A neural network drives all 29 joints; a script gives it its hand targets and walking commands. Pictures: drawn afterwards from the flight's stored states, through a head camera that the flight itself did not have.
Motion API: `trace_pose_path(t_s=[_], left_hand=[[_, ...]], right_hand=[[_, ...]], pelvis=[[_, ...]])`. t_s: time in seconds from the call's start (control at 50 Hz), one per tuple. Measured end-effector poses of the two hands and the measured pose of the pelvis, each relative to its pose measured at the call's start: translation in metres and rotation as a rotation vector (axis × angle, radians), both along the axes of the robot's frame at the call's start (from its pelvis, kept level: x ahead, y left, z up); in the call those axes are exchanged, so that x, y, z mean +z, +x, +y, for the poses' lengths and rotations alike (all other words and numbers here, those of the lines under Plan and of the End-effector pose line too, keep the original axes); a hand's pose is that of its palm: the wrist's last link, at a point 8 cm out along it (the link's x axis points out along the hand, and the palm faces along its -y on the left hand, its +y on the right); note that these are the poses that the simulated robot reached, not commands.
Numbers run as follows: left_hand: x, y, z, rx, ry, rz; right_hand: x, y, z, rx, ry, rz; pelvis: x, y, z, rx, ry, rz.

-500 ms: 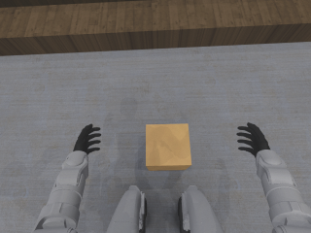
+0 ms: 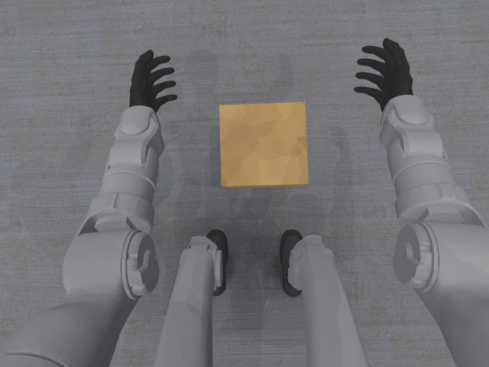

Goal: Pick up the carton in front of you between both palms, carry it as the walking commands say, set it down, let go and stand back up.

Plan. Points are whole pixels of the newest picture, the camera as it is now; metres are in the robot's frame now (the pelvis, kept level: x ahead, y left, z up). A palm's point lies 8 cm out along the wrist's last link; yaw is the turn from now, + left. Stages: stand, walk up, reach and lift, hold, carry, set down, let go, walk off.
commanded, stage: reach and lift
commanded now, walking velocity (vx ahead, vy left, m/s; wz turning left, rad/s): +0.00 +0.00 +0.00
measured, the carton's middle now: (262, 151) +0.47 -0.02 -0.49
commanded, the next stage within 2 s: none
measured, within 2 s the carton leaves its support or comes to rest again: leaves its support in 1.62 s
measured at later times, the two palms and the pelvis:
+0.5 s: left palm (180, 143) +0.47 +0.18 -0.34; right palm (346, 139) +0.47 -0.21 -0.34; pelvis -0.02 +0.01 -0.19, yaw +0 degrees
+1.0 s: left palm (190, 140) +0.49 +0.17 -0.42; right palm (331, 145) +0.47 -0.20 -0.43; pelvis -0.03 +0.01 -0.25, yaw +0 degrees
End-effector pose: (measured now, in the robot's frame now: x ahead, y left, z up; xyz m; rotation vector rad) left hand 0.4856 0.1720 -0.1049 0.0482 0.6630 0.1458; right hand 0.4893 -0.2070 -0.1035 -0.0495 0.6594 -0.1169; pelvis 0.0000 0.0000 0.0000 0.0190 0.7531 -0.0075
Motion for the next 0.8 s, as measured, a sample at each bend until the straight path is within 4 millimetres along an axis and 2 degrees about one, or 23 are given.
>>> trace_pose_path(t_s=[0.08,0.16,0.24,0.32,0.42,0.52,0.66,0.74,0.8], left_hand=[[-0.041,-0.003,0.003,0.005,0.004,0.024],[-0.092,-0.009,0.007,0.008,0.007,0.043],[-0.143,-0.014,0.01,0.005,0.008,0.046],[-0.182,-0.016,0.011,0.001,0.003,0.032],[-0.216,-0.016,0.01,0.002,-0.004,0.022],[-0.246,-0.016,0.006,0.004,-0.009,0.043],[-0.293,-0.017,0.002,-0.003,-0.006,0.089],[-0.306,-0.007,0.014,0.009,0.015,0.085],[-0.317,-0.003,0.015,0.002,0.018,0.093]], right_hand=[[-0.041,-0.004,-0.001,-0.016,-0.004,0.025],[-0.092,-0.011,-0.002,-0.03,-0.01,0.046],[-0.143,-0.016,-0.003,-0.032,-0.019,0.048],[-0.183,-0.019,-0.004,-0.029,-0.024,0.036],[-0.216,-0.019,-0.005,-0.032,-0.017,0.025],[-0.246,-0.019,-0.003,-0.042,-0.01,0.045],[-0.295,-0.018,0.005,-0.043,-0.005,0.087],[-0.319,-0.017,0.01,-0.038,-0.002,0.092],[-0.331,-0.015,0.01,-0.031,-0.01,0.093]], pelvis=[[-0.024,0.007,0.001,0.0,0.001,0.063],[-0.056,0.011,0.003,0.001,0.002,0.114],[-0.092,0.009,0.005,0.003,0.001,0.133],[-0.127,0.003,0.007,0.005,0.0,0.12],[-0.164,-0.009,0.009,0.006,0.0,0.074],[-0.193,-0.022,0.01,0.006,0.001,0.018],[-0.224,-0.035,0.01,0.008,0.003,-0.048],[-0.238,-0.037,0.009,0.015,0.005,-0.073],[-0.245,-0.036,0.008,0.018,0.005,-0.084]])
